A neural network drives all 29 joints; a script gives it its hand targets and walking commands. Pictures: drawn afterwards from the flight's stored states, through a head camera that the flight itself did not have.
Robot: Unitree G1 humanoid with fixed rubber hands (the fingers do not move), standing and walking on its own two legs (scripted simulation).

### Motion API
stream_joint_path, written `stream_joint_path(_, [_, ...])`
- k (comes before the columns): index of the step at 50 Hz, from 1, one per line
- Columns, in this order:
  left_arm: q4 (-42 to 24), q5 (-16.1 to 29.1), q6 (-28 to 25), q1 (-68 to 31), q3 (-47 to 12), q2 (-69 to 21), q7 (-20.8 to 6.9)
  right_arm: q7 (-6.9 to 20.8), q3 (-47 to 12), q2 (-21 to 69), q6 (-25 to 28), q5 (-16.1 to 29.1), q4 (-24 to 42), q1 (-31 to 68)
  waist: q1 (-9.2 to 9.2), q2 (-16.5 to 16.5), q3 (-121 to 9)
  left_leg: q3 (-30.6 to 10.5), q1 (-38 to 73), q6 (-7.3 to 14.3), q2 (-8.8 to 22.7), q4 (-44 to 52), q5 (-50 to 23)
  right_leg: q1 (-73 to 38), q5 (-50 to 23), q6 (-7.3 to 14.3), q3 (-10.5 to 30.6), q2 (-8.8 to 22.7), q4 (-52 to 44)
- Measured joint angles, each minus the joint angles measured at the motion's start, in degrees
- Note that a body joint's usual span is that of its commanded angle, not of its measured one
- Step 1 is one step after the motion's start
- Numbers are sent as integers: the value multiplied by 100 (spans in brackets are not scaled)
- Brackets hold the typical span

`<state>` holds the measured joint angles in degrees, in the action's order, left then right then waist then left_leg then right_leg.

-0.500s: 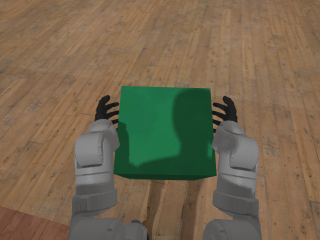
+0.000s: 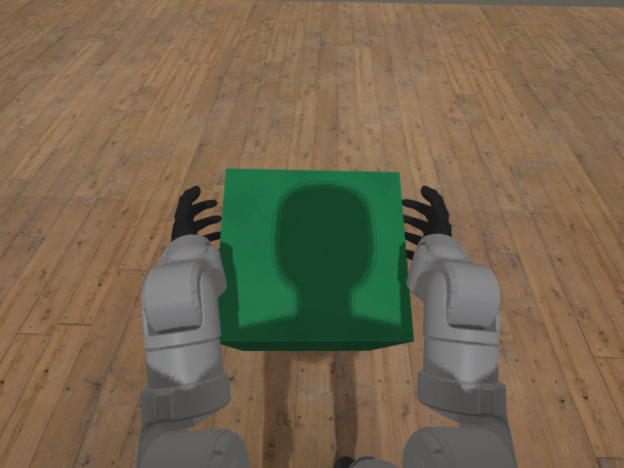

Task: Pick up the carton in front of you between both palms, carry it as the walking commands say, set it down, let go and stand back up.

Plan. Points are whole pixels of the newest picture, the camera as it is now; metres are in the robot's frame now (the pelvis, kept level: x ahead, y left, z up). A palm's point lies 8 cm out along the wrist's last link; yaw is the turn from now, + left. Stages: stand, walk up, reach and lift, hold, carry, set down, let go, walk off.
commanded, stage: carry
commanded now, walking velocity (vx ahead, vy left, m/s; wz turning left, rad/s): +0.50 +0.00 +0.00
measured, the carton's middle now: (309, 275) +0.38 -0.02 +0.02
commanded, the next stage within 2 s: none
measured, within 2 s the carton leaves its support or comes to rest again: neither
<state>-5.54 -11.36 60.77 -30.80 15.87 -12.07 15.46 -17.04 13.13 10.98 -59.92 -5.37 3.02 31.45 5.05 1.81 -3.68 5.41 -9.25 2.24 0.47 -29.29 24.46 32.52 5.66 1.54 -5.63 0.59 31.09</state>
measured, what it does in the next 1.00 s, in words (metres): walks ahead: right foot, then left foot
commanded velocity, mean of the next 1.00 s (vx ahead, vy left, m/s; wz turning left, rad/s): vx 0.50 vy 0.00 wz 0.00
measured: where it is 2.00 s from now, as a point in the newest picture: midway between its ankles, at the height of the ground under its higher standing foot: (289, 222)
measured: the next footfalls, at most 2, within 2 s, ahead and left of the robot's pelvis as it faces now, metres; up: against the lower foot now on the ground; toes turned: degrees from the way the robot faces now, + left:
right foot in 0.02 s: +0.17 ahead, -0.10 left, +0.00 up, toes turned -4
left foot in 0.50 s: +0.43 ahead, +0.11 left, +0.00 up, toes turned +11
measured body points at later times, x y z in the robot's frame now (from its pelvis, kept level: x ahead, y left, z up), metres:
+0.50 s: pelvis +0.30 +0.01 +0.00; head +0.29 +0.01 +0.45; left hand +0.59 +0.16 +0.11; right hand +0.60 -0.13 +0.11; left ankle +0.39 +0.10 -0.73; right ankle +0.14 -0.09 -0.73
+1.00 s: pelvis +0.60 -0.01 -0.01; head +0.57 -0.04 +0.44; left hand +0.87 +0.13 +0.09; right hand +0.87 -0.16 +0.08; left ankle +0.40 +0.10 -0.72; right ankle +0.71 -0.10 -0.73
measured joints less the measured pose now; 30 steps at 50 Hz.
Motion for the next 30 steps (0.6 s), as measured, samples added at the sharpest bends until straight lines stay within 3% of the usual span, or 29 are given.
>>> stream_joint_path(1, [49, 37, 58, -26, -39, 33, -19, 8, -21, -50, -81, -14, 15, -6, -54, -46, -84, 23, -2, -58, 13, -361, 200, -254, -238, 115, -69, -6, -322])
stream_joint_path(3, [115, 113, 100, -30, -150, 34, 16, 92, -54, -207, -193, 8, 39, -24, -308, 51, -90, -154, -420, -136, 117, -1682, 248, -299, -44, 318, -155, -114, 37])
stream_joint_path(5, [36, 126, 235, 81, -162, -14, 77, 90, -45, -185, -318, 39, 79, -116, -452, 5, -14, -364, -1011, -148, -8, -2941, 274, -524, 359, 346, -163, -129, 71])
stream_joint_path(7, [-116, 193, 381, 337, -166, -63, 120, 96, 40, 11, -460, -56, 196, -298, -543, -70, -8, -311, -1529, -181, -18, -3366, 63, -850, 425, 266, -163, -96, -241])
stream_joint_path(13, [-473, 335, 596, 833, -437, 101, -13, 159, -479, 40, -737, -351, 701, -824, -752, -170, 78, -110, -2372, -341, 211, -2074, -722, -1794, 508, 291, -152, -29, -1162])
stream_joint_path(17, [-869, 383, 678, 1081, -640, 186, -69, 222, -701, -21, -791, -387, 1019, -991, -713, -191, 29, -17, -2522, -371, 305, -1144, -1414, -2336, 705, 203, -106, -42, -1517])
stream_joint_path(22, [-1088, 462, 937, 1379, -940, 273, -202, 344, -787, -178, -917, -273, 1340, -1482, -634, -234, -218, 275, -2167, -286, 184, -87, -1918, -3020, 1251, 16, -48, 17, -1600])
stream_joint_path(24, [-1200, 455, 1036, 1499, -1057, 308, -238, 335, -845, -220, -981, -208, 1479, -1655, -603, -251, -306, 530, -1789, -222, 108, 422, -2172, -3183, 1673, -83, -23, 63, -1256])
stream_joint_path(26, [-1289, 446, 1063, 1591, -1074, 336, -223, 333, -943, -235, -972, -177, 1468, -1727, -569, -394, -353, 727, -1597, 177, 31, 269, -1847, -2905, 2080, -176, -20, 253, -135])
stream_joint_path(27, [-1311, 434, 1059, 1663, -1068, 351, -215, 333, -990, -237, -982, -155, 1416, -1734, -529, -415, -354, 779, -1596, 261, 41, 57, -1618, -2533, 2060, -198, 91, 267, 747])
stream_joint_path(30, [-1381, 466, 1159, 1881, -1151, 394, -178, 375, -1004, -256, -1039, -92, 1315, -1828, -438, -193, -248, 792, -1248, 170, 153, 79, -1319, -1448, 2159, -189, 245, 88, 2606])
